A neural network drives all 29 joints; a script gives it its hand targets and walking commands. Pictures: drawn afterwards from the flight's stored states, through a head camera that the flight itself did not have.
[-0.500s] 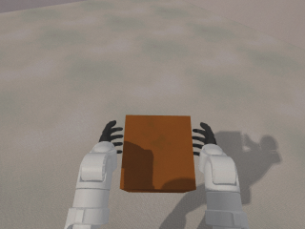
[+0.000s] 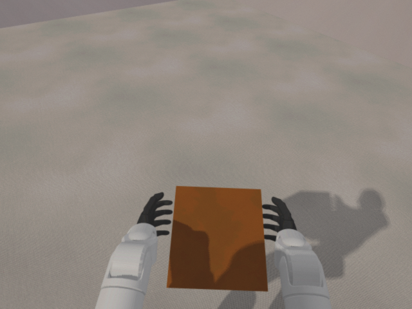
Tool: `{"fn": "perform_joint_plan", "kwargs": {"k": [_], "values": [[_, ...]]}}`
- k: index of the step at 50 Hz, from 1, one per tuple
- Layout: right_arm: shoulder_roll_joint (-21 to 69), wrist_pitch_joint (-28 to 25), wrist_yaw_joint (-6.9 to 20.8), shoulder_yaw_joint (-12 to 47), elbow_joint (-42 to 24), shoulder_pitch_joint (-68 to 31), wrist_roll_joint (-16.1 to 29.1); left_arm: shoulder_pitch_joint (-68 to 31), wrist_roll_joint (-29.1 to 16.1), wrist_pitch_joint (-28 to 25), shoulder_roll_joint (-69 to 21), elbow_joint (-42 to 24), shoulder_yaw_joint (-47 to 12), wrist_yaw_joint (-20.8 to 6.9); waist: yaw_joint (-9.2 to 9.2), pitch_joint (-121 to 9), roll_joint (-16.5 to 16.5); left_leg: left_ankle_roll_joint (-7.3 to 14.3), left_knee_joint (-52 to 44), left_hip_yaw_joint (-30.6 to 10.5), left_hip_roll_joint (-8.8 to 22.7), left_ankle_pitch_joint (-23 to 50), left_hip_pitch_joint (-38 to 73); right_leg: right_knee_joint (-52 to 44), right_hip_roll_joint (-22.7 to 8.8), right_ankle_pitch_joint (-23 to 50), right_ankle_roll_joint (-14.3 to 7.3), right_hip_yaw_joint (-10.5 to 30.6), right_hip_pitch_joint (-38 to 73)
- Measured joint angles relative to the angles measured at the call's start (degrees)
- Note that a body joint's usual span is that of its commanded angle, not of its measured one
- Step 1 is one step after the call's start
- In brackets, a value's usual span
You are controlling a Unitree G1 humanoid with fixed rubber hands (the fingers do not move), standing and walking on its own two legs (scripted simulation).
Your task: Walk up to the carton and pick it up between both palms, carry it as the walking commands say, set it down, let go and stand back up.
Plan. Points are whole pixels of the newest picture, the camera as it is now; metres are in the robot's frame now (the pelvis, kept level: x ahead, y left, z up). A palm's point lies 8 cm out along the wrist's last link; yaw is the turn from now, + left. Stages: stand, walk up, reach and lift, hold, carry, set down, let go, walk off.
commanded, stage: set down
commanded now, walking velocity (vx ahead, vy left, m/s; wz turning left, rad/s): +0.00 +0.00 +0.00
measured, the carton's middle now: (215, 241) +0.29 -0.01 -0.08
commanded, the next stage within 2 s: none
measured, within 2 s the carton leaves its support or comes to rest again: neither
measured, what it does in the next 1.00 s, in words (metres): lowers itself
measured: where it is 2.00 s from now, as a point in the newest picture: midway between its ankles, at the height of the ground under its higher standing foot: outside the picture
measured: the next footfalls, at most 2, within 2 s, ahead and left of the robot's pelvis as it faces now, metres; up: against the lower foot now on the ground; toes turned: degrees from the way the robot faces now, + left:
none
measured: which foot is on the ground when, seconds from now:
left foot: down 0.00-1.00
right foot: down 0.00-1.00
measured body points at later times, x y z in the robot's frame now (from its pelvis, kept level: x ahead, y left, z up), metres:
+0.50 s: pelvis -0.08 -0.01 -0.03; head -0.04 +0.00 +0.42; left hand +0.29 +0.13 -0.01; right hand +0.28 -0.14 -0.02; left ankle +0.01 +0.11 -0.74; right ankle +0.06 -0.12 -0.73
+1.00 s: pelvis -0.07 +0.02 -0.07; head +0.12 +0.02 +0.34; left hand +0.36 +0.15 -0.12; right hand +0.34 -0.12 -0.14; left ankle +0.01 +0.11 -0.74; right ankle +0.07 -0.11 -0.74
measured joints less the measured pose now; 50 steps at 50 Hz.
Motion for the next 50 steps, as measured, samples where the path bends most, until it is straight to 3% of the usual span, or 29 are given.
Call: {"fn": "perform_joint_plan", "kwargs": {"k": [5, 9, 15, 21, 27, 35, 42, 50], "values": [[0.4, -2.1, 0.7, -4.8, 7.9, -6.1, -1.9, -12.1, 3.9, -2.9, -1.8, 14.1, 5.9, -1.2, 0.02, 3.4, 0.6, 1.0, 4.6, -1.9, 0.0, -0.9, -0.9, 4.2, 1.6, -3.0, -0.9, 1.2, 0.0], [2.5, -5.4, 0.6, -13.3, 17.3, -15.1, -6.2, -21.2, 9.0, -7.1, -4.3, 23.9, 14.1, -2.4, 0.03, 5.6, 1.1, 2.0, 8.7, -3.2, 0.0, -3.0, -2.3, 7.1, 2.4, -5.9, -1.2, 1.2, -0.5], [5.3, -9.7, 0.9, -24.2, 26.0, -25.3, -12.1, -30.4, 15.8, -11.4, -4.9, 32.1, 24.4, -4.4, 0.02, 6.9, 1.1, 1.9, 11.5, -4.2, 0.0, -2.3, -5.1, 9.8, 3.1, -7.0, -1.9, 1.2, -3.1], [6.5, -12.8, 1.7, -29.0, 27.3, -30.1, -14.8, -35.3, 18.7, -14.1, -5.0, 33.3, 29.7, -5.7, 0.02, 10.6, 1.1, 1.6, 13.3, -4.7, 0.0, -1.0, -8.8, 11.4, 3.4, -7.6, -2.4, 1.2, -6.5], [6.6, -16.6, 2.0, -31.8, 27.3, -33.5, -16.3, -38.6, 19.0, -17.4, -5.0, 33.3, 30.6, -5.8, 0.02, 13.6, 0.9, 0.5, 16.4, -4.9, 0.0, -0.4, -15.6, 13.8, 3.7, -8.5, -2.7, 1.5, -12.9], [6.6, -21.9, 1.9, -32.8, 27.3, -36.6, -16.6, -42.2, 18.8, -22.0, -5.0, 33.2, 30.8, -2.8, 0.02, 15.8, 0.9, -0.2, 21.7, -4.9, -0.2, -0.4, -27.2, 17.6, 3.9, -8.5, -2.7, 1.8, -23.8], [6.0, -25.9, 3.5, -32.8, 27.3, -37.5, -16.7, -43.0, 14.1, -24.6, -5.1, 31.7, 30.1, -0.3, -0.82, 13.7, 1.5, 0.0, 26.5, -4.9, -1.7, -1.7, -38.0, 21.1, 3.7, -4.7, -2.7, 3.1, -34.1], [4.9, -27.2, 4.4, -32.8, 27.3, -37.5, -15.9, -42.3, 12.2, -27.0, -5.5, 31.7, 28.6, 0.7, -1.57, 6.6, 3.9, 0.5, 32.0, -5.1, -3.3, -5.3, -48.3, 26.8, 3.6, -4.1, -1.7, 4.4, -44.5]]}}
